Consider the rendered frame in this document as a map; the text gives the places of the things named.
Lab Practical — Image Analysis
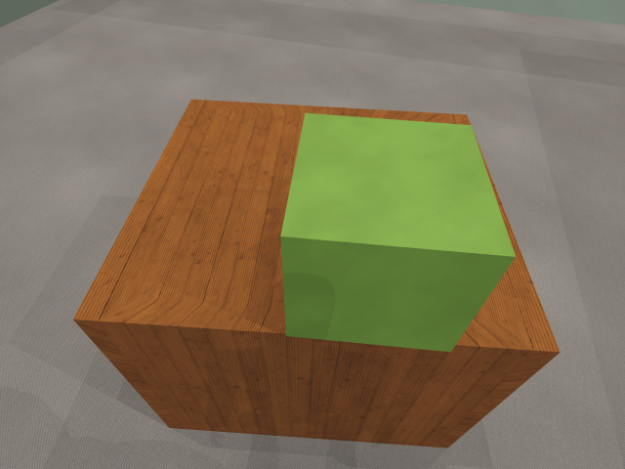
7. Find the carton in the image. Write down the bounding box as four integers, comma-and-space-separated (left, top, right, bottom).
280, 113, 516, 352

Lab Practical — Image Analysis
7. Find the pedestal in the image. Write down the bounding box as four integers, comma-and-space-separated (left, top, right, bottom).
73, 100, 560, 448

